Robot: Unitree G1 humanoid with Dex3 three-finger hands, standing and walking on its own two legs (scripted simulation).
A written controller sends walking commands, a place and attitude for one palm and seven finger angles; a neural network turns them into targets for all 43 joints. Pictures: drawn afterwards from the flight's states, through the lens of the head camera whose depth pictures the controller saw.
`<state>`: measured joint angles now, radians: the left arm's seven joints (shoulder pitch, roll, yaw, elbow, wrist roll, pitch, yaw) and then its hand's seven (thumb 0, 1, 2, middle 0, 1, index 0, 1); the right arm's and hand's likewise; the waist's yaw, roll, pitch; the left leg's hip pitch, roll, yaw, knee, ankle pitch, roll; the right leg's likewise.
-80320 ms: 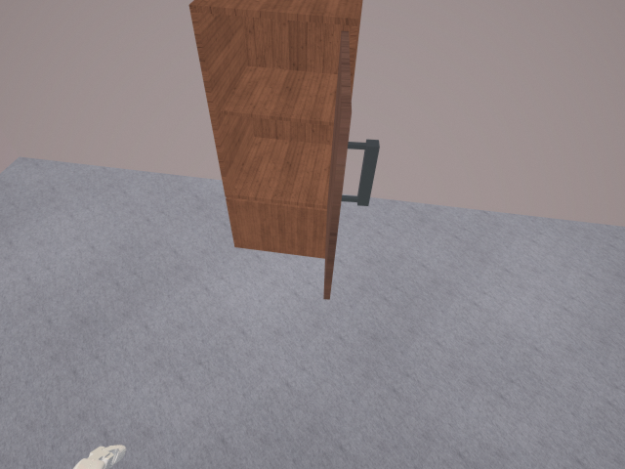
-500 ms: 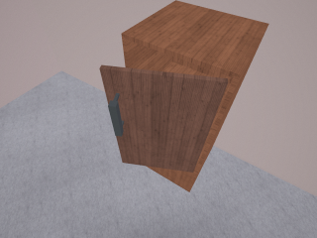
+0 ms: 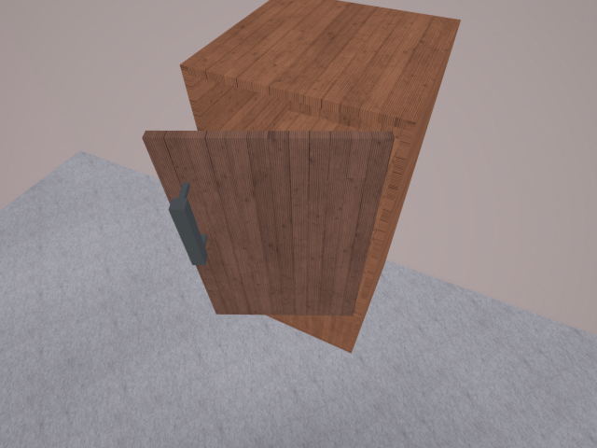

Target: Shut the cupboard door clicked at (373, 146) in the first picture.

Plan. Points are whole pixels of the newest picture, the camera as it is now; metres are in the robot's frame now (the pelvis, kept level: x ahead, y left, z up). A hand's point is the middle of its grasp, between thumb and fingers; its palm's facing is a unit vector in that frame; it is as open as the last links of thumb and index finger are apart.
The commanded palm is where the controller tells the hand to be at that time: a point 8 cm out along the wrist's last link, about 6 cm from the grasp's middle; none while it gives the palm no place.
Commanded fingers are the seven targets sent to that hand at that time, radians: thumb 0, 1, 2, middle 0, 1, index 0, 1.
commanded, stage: look again from close up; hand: left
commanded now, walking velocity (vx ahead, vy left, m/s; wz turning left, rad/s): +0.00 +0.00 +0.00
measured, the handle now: (192, 224) +0.48 +0.21 -0.03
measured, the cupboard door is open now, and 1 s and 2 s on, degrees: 24 24 24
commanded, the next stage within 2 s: raise the hand and make a fist in 0.32 s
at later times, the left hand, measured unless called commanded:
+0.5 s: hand out of the picture +0.03 +0.19 -0.13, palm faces +0.19 -0.96 -0.19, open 7.3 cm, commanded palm +0.08 +0.22 -0.06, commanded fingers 0.00 0.90 0.90 -0.27 -0.38 -0.27 -0.38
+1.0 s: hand out of the picture +0.09 +0.19 -0.04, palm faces +0.12 -0.99 -0.06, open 5.4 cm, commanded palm +0.09 +0.23 -0.05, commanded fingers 0.00 0.90 0.90 -0.73 -0.88 -0.73 -0.88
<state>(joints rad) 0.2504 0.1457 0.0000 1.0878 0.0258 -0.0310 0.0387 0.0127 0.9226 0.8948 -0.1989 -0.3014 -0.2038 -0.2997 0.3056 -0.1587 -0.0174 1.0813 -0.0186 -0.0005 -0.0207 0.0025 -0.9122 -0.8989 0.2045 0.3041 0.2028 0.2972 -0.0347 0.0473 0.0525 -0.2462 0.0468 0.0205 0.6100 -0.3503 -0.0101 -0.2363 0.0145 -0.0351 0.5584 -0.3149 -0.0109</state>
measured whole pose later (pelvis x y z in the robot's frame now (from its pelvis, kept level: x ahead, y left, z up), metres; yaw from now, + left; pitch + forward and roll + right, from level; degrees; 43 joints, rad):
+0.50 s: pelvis -0.03 +0.00 +0.00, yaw +0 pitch -3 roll +0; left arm 0.48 0.16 0.02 0.57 -0.09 0.05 0.05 0.02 0.92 0.89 -0.21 -0.30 -0.21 -0.30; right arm 0.34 -0.17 0.03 0.99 0.01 -0.13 -0.08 0.01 -0.92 -0.90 0.21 0.30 0.20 0.30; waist 0.02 0.01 0.05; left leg -0.20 0.03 0.04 0.55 -0.29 -0.01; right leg -0.22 -0.01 -0.02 0.55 -0.27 0.00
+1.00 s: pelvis -0.08 +0.00 -0.11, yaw +3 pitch +13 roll -2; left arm 0.55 0.23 0.08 -0.11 -0.25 -0.55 -0.19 0.03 0.90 0.90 -0.56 -0.69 -0.56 -0.69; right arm 0.17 -0.25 -0.01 0.47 0.00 -0.29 -0.03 0.01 -0.91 -0.90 0.20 0.30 0.20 0.30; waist 0.07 0.01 -0.12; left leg -1.01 0.01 -0.06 1.33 -0.54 0.00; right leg -0.97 -0.03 -0.09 1.28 -0.53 -0.01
